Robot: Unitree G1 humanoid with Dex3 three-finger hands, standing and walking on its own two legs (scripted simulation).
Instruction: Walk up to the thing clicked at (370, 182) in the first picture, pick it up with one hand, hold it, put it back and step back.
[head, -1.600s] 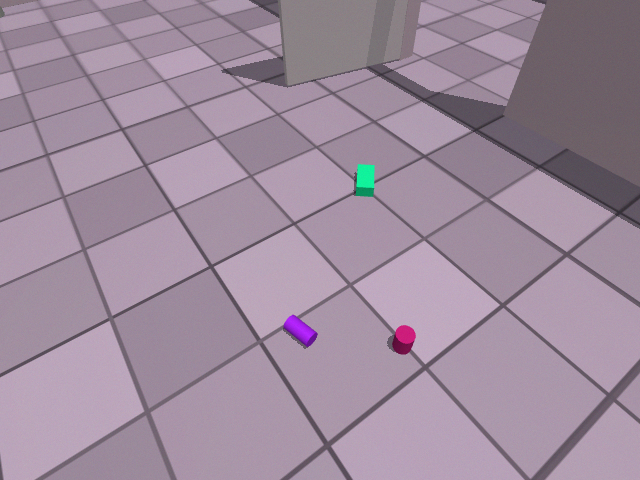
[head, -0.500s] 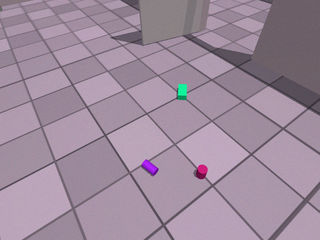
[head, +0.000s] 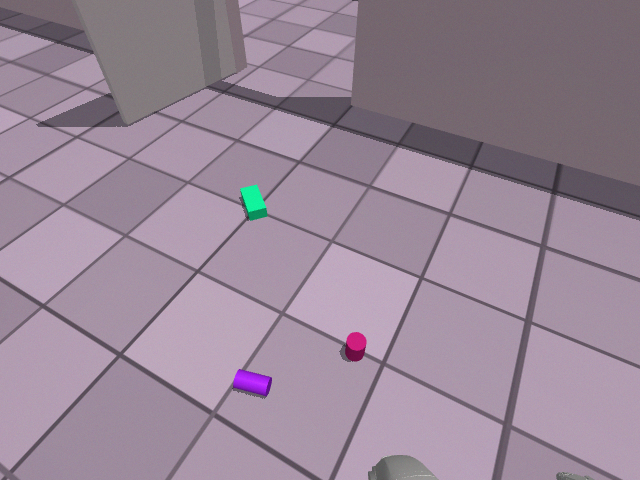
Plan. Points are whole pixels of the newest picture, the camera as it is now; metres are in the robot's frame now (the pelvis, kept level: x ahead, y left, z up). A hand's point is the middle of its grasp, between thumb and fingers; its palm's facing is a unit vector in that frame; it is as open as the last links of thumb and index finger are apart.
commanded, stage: walk up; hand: left
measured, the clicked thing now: (253, 202) +1.37 +0.25 -0.75
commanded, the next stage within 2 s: none
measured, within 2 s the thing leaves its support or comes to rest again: neither
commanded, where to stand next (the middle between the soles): +0.97 +0.53 m, yaw -72 degrees
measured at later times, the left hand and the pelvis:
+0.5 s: hand (151, 321) +0.42 +0.30 -0.15, palm faces -0.27 -0.84 -0.47, open 7.4 cm; pelvis +0.24 +0.07 -0.02, yaw -19 degrees
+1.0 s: hand (54, 255) +0.58 +0.53 -0.14, palm faces -0.50 -0.60 -0.63, open 7.4 cm; pelvis +0.41 +0.27 -0.05, yaw -35 degrees
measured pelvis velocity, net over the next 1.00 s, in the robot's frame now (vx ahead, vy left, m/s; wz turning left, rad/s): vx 0.41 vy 0.27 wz -0.61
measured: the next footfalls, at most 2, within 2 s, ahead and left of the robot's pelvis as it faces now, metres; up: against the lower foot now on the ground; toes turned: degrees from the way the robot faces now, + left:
right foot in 0.32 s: +0.25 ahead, -0.07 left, +0.00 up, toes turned -22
left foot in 0.56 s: +0.65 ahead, +0.19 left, +0.06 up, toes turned -23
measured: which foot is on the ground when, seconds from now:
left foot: down 0.00-0.34, up 0.36-0.54, down 0.56-0.84, up 0.86-1.00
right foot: up 0.00-0.30, down 0.32-0.72, up 0.74-0.88, down 0.90-1.00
